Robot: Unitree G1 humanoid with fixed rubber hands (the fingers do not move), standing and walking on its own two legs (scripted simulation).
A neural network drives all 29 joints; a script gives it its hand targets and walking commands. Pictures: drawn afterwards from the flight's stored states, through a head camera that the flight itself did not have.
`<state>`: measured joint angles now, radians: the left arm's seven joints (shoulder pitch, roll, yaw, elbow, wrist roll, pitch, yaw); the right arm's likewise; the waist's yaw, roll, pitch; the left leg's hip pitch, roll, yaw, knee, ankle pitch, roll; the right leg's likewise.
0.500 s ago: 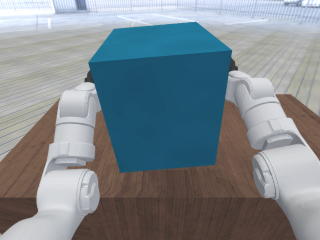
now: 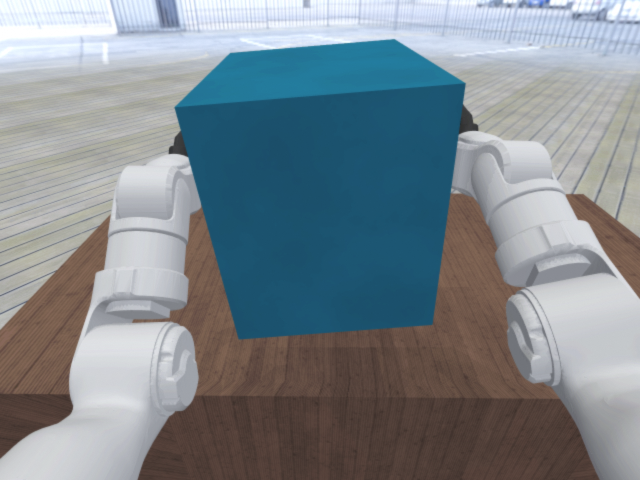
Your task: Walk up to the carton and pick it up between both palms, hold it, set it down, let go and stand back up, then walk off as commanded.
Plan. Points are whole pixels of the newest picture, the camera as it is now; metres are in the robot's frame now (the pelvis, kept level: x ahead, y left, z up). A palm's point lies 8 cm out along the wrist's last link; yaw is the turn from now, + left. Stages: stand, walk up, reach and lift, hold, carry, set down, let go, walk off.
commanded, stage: hold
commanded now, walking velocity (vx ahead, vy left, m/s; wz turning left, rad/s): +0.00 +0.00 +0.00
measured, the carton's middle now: (322, 177) +0.42 +0.00 +0.28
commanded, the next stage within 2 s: none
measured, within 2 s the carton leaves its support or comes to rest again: neither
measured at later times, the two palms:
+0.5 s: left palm (188, 178) +0.38 +0.16 +0.29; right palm (461, 159) +0.38 -0.16 +0.31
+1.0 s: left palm (187, 174) +0.38 +0.16 +0.30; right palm (463, 154) +0.38 -0.16 +0.32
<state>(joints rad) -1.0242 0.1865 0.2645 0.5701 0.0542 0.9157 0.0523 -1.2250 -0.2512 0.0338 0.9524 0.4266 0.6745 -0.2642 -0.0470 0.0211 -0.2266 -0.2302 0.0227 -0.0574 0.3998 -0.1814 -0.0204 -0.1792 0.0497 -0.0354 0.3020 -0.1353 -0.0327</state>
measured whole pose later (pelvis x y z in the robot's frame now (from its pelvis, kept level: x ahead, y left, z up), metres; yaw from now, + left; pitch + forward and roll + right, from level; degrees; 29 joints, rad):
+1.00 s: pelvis +0.00 +0.00 +0.00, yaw +0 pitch +1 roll -1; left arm -1.02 0.18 0.27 0.56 0.06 0.92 0.06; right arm -1.22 -0.26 0.04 0.94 0.45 0.69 -0.27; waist -0.05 0.03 -0.24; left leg -0.24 0.02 -0.08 0.41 -0.19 -0.02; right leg -0.18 0.06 -0.01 0.30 -0.14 -0.03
